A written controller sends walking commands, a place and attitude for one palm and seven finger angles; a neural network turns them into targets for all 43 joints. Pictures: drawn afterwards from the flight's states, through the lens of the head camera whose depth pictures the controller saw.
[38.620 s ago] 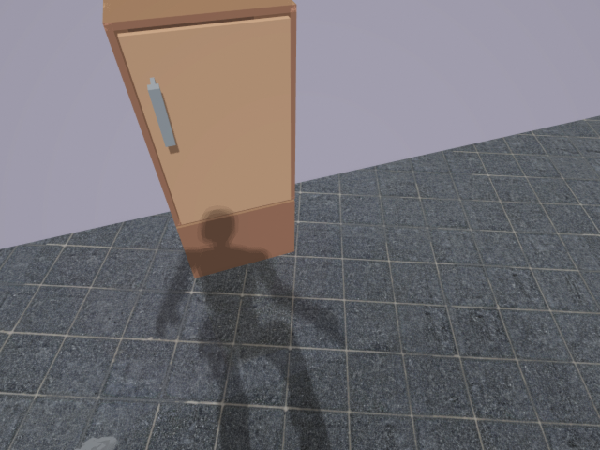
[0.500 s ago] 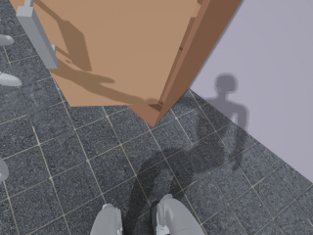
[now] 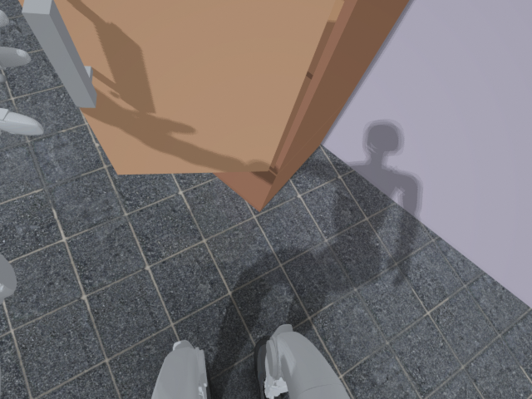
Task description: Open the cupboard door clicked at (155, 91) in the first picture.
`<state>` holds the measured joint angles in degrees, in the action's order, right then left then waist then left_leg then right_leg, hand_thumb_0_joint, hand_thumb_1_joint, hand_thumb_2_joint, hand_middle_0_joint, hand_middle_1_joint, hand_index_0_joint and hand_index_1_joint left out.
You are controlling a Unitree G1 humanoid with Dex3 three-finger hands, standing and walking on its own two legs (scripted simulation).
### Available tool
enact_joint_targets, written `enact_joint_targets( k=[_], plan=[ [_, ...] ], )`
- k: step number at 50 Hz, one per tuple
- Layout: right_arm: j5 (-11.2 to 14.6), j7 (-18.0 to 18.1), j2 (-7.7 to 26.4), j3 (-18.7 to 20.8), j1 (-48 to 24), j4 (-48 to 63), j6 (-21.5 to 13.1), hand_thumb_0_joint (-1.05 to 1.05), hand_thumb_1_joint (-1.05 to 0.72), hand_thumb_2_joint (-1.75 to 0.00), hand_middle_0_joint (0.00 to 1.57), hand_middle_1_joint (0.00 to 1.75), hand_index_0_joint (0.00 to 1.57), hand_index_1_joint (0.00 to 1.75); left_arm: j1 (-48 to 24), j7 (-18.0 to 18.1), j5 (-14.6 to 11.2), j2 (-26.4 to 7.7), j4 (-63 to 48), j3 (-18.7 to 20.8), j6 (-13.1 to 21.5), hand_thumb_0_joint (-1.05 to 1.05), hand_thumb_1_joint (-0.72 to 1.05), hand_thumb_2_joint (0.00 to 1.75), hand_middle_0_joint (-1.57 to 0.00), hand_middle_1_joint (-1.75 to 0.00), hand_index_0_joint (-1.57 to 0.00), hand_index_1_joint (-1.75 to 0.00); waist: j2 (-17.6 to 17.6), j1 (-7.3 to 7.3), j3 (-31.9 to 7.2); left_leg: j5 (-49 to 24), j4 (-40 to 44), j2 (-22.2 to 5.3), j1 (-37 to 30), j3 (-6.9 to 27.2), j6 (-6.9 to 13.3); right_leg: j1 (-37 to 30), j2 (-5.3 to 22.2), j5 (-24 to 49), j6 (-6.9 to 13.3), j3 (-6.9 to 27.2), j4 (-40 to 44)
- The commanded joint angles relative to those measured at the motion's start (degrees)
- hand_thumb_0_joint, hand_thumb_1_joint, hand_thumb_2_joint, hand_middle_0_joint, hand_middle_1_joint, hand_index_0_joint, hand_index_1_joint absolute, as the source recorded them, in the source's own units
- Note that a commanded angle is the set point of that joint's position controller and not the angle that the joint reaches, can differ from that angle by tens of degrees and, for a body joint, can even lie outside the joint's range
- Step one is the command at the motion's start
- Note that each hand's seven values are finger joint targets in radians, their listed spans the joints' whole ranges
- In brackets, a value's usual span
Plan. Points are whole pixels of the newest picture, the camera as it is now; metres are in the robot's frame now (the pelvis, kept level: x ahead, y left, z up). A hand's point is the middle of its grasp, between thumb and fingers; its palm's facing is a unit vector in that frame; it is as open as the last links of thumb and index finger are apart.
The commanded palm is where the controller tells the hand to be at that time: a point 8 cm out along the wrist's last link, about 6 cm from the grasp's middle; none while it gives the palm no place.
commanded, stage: slide the fingers in behind the handle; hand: left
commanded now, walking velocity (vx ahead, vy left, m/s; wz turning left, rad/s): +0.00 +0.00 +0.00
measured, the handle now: (68, 47) +0.58 +0.21 +0.08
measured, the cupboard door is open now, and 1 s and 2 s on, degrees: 45 45 45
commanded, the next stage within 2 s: close the thumb around the handle in 1.62 s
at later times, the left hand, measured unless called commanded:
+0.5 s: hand (38, 77) +0.53 +0.24 +0.08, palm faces -0.01 -1.00 -0.02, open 14.0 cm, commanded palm +0.51 +0.27 +0.07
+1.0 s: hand (65, 79) +0.53 +0.21 +0.07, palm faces -0.01 -1.00 -0.01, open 14.0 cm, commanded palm +0.51 +0.25 +0.07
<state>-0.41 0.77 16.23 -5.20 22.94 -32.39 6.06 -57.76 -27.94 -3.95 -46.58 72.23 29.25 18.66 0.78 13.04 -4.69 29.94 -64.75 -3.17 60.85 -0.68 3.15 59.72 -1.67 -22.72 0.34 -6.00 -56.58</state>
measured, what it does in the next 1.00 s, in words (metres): stands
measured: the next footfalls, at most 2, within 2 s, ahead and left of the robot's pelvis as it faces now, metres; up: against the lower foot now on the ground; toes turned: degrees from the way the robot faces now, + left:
none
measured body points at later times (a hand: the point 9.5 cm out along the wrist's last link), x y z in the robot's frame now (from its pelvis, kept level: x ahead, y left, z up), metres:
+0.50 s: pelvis +0.00 +0.00 +0.01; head +0.16 +0.03 +0.43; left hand +0.52 +0.29 +0.08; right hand -0.01 -0.27 -0.09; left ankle -0.01 +0.08 -0.66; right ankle +0.03 -0.13 -0.66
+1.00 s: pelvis +0.00 -0.01 +0.00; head +0.16 +0.02 +0.42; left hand +0.52 +0.26 +0.08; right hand +0.00 -0.28 -0.10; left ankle -0.01 +0.08 -0.66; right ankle +0.03 -0.13 -0.66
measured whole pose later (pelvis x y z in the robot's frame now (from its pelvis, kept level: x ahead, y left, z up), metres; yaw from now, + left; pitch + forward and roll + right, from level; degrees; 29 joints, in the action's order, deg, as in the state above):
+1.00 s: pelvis +0.00 -0.01 +0.00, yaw +1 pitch +25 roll -4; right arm -0.8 -0.2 15.9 -3.6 22.8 -33.8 5.2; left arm -56.1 -20.2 -4.7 -36.7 70.1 25.0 21.4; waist 1.0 12.2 -5.3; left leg 29.7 -63.3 -3.0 58.5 -0.9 2.1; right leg 58.4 -1.6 -23.5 1.3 -5.6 -57.1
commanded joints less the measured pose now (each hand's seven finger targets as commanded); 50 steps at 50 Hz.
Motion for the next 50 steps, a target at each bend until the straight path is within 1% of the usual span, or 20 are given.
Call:
enact_joint_targets(
  k=[1,3,6,8,9,11,13,14,19,22,25,27,30,32,33,36,41,45,48,50],
  plan=[
    [-0.09,1.28,12.9,4.17,12.02,1.04,-0.8,0.0,-0.9,-0.9,0.2,0.3,0.2,0.3,-24.39,0.06,-1.57,-18.83,-11.26,1.99,3.5,0.0,-0.5,0.3,-0.3,-1.2,-0.3,-1.2,13.68,0.18,-28.78,-29.19,6.82,0.32,-23.03,6.04,-1.85,-11.32,-2.06,14.63,0.86,3.0,3.78],
    [-0.09,1.19,12.87,4.25,12.15,1.0,-0.82,0.0,-0.9,-0.9,0.2,0.3,0.2,0.3,-23.24,-0.13,-1.6,-17.54,-11.65,1.12,3.5,0.0,-0.5,0.3,-0.3,-1.2,-0.3,-1.2,14.21,0.06,-29.65,-29.39,6.93,0.3,-24.21,6.09,-1.88,-10.9,-2.01,14.45,0.9,2.93,3.89],
    [-0.29,0.89,12.71,4.78,12.92,0.48,-0.71,0.0,-0.9,-0.9,0.2,0.3,0.2,0.3,-23.07,-0.52,-2.53,-15.06,-14.6,0.4,4.11,0.0,-0.5,0.3,-0.3,-1.2,-0.3,-1.2,17.27,-0.39,-33.47,-36.32,6.62,-0.15,-30.06,7.06,-2.96,-9.21,-2.09,16.12,0.96,2.45,3.6],
    [-0.29,0.69,12.7,4.97,13.12,0.32,-0.44,0.0,-0.9,-0.9,0.2,0.3,0.2,0.3,-21.32,-0.52,-3.14,-14.27,-14.52,0.71,3.62,0.0,-0.5,0.3,-0.3,-1.2,-0.3,-1.2,14.87,-0.55,-32.25,-36.44,6.97,-0.2,-29.38,6.96,-2.7,-10.34,-2.18,16.76,0.88,2.29,4.08],
    [-0.2,0.6,12.53,5.02,13.29,0.55,-0.4,0.0,-0.9,-0.9,0.2,0.3,0.2,0.3,-20.55,-0.48,-3.51,-13.1,-15.13,0.29,3.61,0.0,-0.5,0.3,-0.3,-1.2,-0.3,-1.2,16.13,-0.96,-32.65,-38.4,7.1,-0.22,-30.63,7.15,-2.93,-9.89,-2.29,17.09,1.15,2.12,3.88],
    [-0.16,0.39,12.32,5.06,12.94,0.3,-0.13,0.0,-0.9,-0.9,0.2,0.3,0.2,0.3,-20.93,0.34,-3.27,-11.1,-14.51,-1.04,2.9,0.0,-0.5,0.3,-0.3,-1.2,-0.3,-1.2,14.43,-0.29,-30.13,-35.5,7.42,-0.2,-29.29,6.78,-2.62,-8.98,-2.32,15.82,0.76,2.2,4.6],
    [-0.16,0.45,12.36,4.95,12.9,0.47,-0.09,0.0,-0.9,-0.9,0.2,0.3,0.2,0.3,-21.66,1.85,-2.64,-11.78,-14.0,-0.75,2.67,0.0,-0.5,0.3,-0.3,-1.2,-0.3,-1.2,12.76,-0.16,-27.59,-30.88,8.36,0.15,-26.34,6.42,-2.14,-10.18,-2.22,14.37,0.81,2.31,4.98],
    [-0.33,0.54,12.21,5.03,12.79,0.57,-0.25,0.0,-0.9,-0.9,0.2,0.3,0.2,0.3,-23.21,2.6,-2.72,-12.24,-16.28,-0.05,3.54,0.0,-0.5,0.3,-0.3,-1.2,-0.3,-1.2,14.74,-0.47,-28.8,-32.08,8.11,0.2,-27.57,6.37,-2.24,-10.08,-2.15,14.92,1.08,2.46,4.7],
    [-0.57,0.04,11.76,5.39,12.84,0.61,-0.49,0.0,-0.9,-0.9,0.2,0.3,0.2,0.3,-21.42,4.78,-2.42,-10.66,-18.11,-0.02,5.79,0.0,-0.5,0.3,-0.3,-1.2,-0.3,-1.2,14.75,-1.31,-31.73,-35.45,8.17,0.22,-30.13,6.33,-2.7,-12.18,-2.22,16.93,1.23,2.53,4.43],
    [-0.27,-0.01,11.79,5.19,12.23,0.66,-0.27,0.0,-0.9,-0.9,0.2,0.3,0.2,0.3,-19.48,5.09,-2.04,-10.37,-13.99,-0.44,4.78,0.0,-0.5,0.3,-0.3,-1.2,-0.3,-1.2,11.54,-1.03,-27.2,-30.47,8.76,0.58,-25.05,5.31,-2.06,-13.88,-2.07,16.31,0.89,2.96,5.13],
    [-0.28,0.09,11.53,5.39,12.03,1.1,-0.38,0.0,-0.9,-0.9,0.2,0.3,0.2,0.3,-20.05,5.45,-2.01,-9.85,-17.11,-0.66,5.63,0.0,-0.5,0.3,-0.3,-1.2,-0.3,-1.2,13.66,-1.68,-31.09,-33.12,8.72,0.7,-27.81,5.29,-2.2,-14.88,-1.93,18.22,0.96,3.25,4.82],
    [-0.31,-0.07,11.24,5.49,11.84,0.76,-0.39,0.0,-0.9,-0.9,0.2,0.3,0.2,0.3,-20.14,5.53,-2.47,-6.96,-16.64,-2.21,5.9,0.0,-0.5,0.3,-0.3,-1.2,-0.3,-1.2,12.6,-0.94,-29.29,-32.7,8.53,0.54,-28.05,5.22,-2.19,-13.58,-1.98,17.68,0.79,3.12,5.13],
    [-0.27,0.03,11.29,5.67,11.71,0.7,-0.49,0.0,-0.9,-0.9,0.2,0.3,0.2,0.3,-19.07,5.77,-2.97,-6.54,-15.78,-1.77,6.27,0.0,-0.5,0.3,-0.3,-1.2,-0.3,-1.2,11.51,-1.19,-29.56,-32.32,8.49,0.75,-26.73,4.87,-1.95,-15.0,-1.88,18.77,0.84,3.47,4.93],
    [-0.17,0.0,11.16,5.44,11.5,0.57,-0.57,0.0,-0.9,-0.9,0.2,0.3,0.2,0.3,-19.47,5.99,-2.81,-5.47,-13.7,-2.83,5.58,0.0,-0.5,0.3,-0.3,-1.2,-0.3,-1.2,9.33,-0.49,-26.8,-28.44,8.63,0.97,-23.59,4.33,-1.5,-15.18,-1.83,17.49,0.64,3.7,5.3],
    [-0.11,0.06,11.26,5.36,11.53,0.6,-0.66,0.0,-0.9,-0.9,0.2,0.3,0.2,0.3,-20.03,6.17,-2.61,-5.95,-13.21,-2.75,5.42,0.0,-0.5,0.3,-0.3,-1.2,-0.3,-1.2,7.89,-0.35,-26.18,-26.21,8.84,1.15,-21.82,4.3,-1.27,-15.98,-1.77,16.58,0.58,3.91,5.49],
    [-0.24,0.29,11.16,5.39,11.42,0.62,-1.07,0.0,-0.9,-0.9,0.2,0.3,0.2,0.3,-21.22,6.67,-2.11,-7.64,-14.79,-1.64,6.45,0.0,-0.5,0.3,-0.3,-1.2,-0.3,-1.2,10.58,-1.11,-29.09,-27.74,8.47,1.27,-23.31,4.35,-1.49,-16.5,-1.58,17.64,0.85,4.11,4.73],
    [-0.27,0.13,10.97,5.38,11.29,0.09,-1.46,0.0,-0.9,-0.9,0.2,0.3,0.2,0.3,-23.35,6.92,-2.22,-5.69,-14.67,-3.14,6.94,0.0,-0.5,0.3,-0.3,-1.2,-0.3,-1.2,10.43,-0.18,-29.97,-27.3,7.59,1.27,-23.25,4.4,-1.35,-15.67,-1.58,17.47,0.74,4.29,4.43],
    [-0.45,0.0,10.96,5.49,11.51,-0.13,-1.58,0.0,-0.9,-0.9,0.2,0.3,0.2,0.3,-23.38,7.39,-2.24,-4.34,-15.22,-3.75,6.83,0.0,-0.5,0.3,-0.3,-1.2,-0.3,-1.2,12.1,-0.35,-31.04,-29.42,7.75,1.15,-25.4,4.92,-1.66,-14.77,-1.54,17.97,0.86,3.94,4.23],
    [-0.4,-0.05,10.95,5.37,11.61,0.04,-1.51,0.0,-0.9,-0.9,0.2,0.3,0.2,0.3,-23.05,8.03,-2.12,-5.9,-14.29,-2.46,5.98,0.0,-0.5,0.3,-0.3,-1.2,-0.3,-1.2,9.68,-0.25,-29.85,-27.36,7.64,1.36,-21.8,4.17,-1.21,-17.07,-1.51,18.61,0.6,4.36,4.47],
    [-0.45,-0.04,10.95,5.46,11.74,0.3,-1.58,0.0,-0.9,-0.9,0.2,0.3,0.2,0.3,-23.04,8.36,-1.8,-6.67,-15.53,-1.9,6.43,0.0,-0.5,0.3,-0.3,-1.2,-0.3,-1.2,10.37,-0.85,-31.73,-28.3,7.56,1.43,-22.45,4.15,-1.26,-17.94,-1.48,19.65,0.72,4.53,4.12]
  ],
)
